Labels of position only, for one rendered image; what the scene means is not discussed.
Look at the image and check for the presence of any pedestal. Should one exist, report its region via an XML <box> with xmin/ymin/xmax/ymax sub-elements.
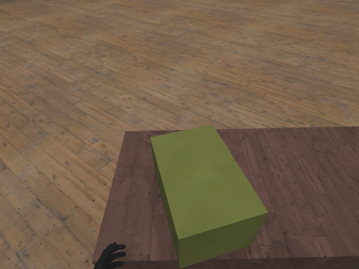
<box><xmin>92</xmin><ymin>126</ymin><xmax>359</xmax><ymax>269</ymax></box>

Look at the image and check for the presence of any carton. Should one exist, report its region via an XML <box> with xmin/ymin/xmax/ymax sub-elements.
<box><xmin>150</xmin><ymin>125</ymin><xmax>268</xmax><ymax>268</ymax></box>

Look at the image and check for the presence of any robot left hand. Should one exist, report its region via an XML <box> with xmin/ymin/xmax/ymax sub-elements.
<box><xmin>94</xmin><ymin>242</ymin><xmax>126</xmax><ymax>269</ymax></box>

